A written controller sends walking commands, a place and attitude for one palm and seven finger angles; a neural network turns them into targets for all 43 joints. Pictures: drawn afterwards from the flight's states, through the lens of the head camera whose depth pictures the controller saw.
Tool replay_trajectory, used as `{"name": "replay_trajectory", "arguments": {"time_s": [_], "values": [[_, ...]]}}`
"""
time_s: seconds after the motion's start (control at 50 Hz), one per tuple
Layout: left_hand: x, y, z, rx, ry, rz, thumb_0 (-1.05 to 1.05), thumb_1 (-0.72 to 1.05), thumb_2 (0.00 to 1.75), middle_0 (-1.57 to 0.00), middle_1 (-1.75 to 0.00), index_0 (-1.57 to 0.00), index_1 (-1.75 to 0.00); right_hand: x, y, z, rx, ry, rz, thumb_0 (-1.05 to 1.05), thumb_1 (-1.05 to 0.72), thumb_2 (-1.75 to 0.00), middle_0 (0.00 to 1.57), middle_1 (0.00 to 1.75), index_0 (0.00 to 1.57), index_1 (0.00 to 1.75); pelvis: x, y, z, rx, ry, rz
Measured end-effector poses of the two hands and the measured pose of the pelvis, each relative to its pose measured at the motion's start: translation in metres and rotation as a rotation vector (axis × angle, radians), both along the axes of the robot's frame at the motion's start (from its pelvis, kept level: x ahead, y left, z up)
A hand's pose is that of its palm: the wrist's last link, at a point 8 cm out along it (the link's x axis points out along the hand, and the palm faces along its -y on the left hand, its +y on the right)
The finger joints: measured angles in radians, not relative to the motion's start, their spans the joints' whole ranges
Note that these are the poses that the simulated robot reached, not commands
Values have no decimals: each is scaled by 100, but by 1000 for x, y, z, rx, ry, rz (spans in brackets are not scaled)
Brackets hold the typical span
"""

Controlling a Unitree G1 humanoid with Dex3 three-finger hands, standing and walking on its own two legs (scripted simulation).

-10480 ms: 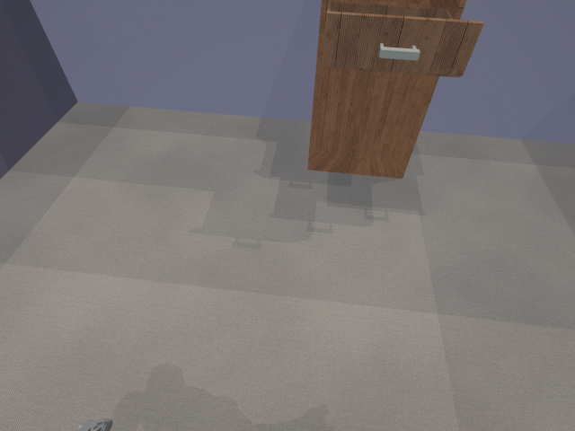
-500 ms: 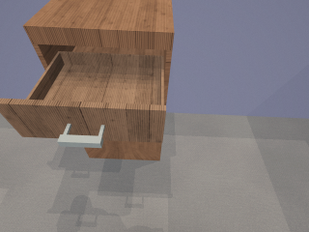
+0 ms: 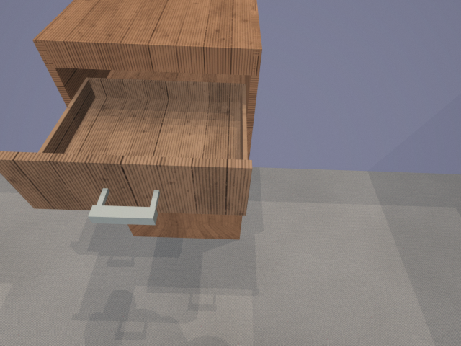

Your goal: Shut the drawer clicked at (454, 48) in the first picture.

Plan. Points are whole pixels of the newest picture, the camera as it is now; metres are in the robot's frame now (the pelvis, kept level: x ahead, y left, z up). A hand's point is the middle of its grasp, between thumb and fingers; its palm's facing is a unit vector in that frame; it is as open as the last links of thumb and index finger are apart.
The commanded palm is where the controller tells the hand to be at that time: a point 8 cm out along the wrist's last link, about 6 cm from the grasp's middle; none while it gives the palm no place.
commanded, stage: look again from close up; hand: left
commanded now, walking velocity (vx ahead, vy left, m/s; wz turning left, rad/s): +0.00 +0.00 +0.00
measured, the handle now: (127, 204) +0.35 +0.22 +0.02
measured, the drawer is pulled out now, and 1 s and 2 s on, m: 0.29 0.29 0.29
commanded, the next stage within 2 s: shuffle to correct the standing spot in 0.06 s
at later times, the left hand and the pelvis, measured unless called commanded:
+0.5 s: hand out of the picture +0.02 +0.17 -0.18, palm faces +0.05 -0.98 -0.18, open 7.4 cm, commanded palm none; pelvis +0.04 +0.00 -0.01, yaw +0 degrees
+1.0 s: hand out of the picture +0.09 +0.19 -0.18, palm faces +0.03 -0.97 -0.25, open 7.4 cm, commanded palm none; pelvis +0.05 +0.00 -0.01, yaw +0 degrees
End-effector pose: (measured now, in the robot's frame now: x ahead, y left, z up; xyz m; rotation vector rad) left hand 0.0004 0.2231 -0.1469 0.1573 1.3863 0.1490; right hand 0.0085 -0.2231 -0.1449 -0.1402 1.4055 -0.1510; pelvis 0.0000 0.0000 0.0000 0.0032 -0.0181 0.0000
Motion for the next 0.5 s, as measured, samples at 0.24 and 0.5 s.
{"name": "replay_trajectory", "arguments": {"time_s": [0.24,0.5], "values": [[3,-1,-1,-12,-2,-2,0,91,90,-20,-30,-20,-30,-3,4,0,2,2,-9,0,-92,-90,20,30,20,30,3,3,0,1,-2,-4],[14,-1,-6,-16,46,45,0,90,90,-20,-30,-20,-30,3,4,-9,6,73,-17,0,-91,-90,20,30,20,30,43,2,-9,-6,18,3]]}}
